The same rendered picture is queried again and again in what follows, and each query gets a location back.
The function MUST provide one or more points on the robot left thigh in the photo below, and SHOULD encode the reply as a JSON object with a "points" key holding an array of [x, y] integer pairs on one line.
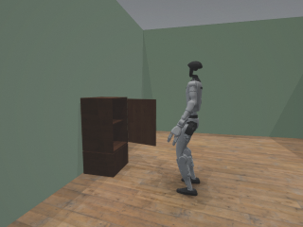
{"points": [[181, 143]]}

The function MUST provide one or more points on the robot left forearm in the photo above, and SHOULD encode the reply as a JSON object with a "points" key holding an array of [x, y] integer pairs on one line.
{"points": [[187, 113]]}

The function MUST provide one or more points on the cupboard door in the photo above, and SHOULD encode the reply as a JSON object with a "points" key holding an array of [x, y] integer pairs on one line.
{"points": [[141, 121]]}

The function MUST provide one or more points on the robot left upper arm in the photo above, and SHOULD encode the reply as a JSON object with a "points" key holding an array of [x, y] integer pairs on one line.
{"points": [[192, 90]]}

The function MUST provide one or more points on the humanoid robot torso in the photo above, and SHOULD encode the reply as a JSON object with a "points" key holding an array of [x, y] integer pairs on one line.
{"points": [[194, 116]]}

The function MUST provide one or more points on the robot left hand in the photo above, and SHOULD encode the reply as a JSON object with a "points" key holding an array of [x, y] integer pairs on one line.
{"points": [[176, 131]]}

